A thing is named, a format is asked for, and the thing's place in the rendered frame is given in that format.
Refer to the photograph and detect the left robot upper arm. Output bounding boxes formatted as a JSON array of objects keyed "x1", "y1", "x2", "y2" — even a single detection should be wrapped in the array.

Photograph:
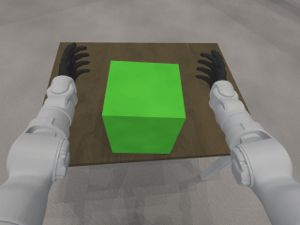
[{"x1": 0, "y1": 133, "x2": 70, "y2": 225}]

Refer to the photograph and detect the table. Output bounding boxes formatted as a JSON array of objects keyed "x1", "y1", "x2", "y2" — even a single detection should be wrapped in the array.
[{"x1": 42, "y1": 42, "x2": 250, "y2": 181}]

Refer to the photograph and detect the carton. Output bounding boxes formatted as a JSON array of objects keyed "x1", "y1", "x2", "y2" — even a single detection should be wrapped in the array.
[{"x1": 102, "y1": 60, "x2": 186, "y2": 154}]

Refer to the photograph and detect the right robot upper arm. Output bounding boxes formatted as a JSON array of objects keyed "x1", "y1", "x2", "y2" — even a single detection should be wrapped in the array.
[{"x1": 230, "y1": 138, "x2": 300, "y2": 225}]

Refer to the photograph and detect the right robot forearm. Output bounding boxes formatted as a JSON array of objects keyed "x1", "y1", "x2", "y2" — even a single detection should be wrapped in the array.
[{"x1": 208, "y1": 80, "x2": 293, "y2": 175}]

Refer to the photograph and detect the left robot forearm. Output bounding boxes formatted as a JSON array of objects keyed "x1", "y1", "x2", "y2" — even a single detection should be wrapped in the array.
[{"x1": 7, "y1": 75, "x2": 78, "y2": 176}]

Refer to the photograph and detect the robot left hand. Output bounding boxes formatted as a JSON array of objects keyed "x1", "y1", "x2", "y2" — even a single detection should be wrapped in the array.
[{"x1": 58, "y1": 42, "x2": 90, "y2": 82}]

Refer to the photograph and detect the robot right hand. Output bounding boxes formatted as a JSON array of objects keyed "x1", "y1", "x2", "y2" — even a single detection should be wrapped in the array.
[{"x1": 195, "y1": 50, "x2": 227, "y2": 89}]

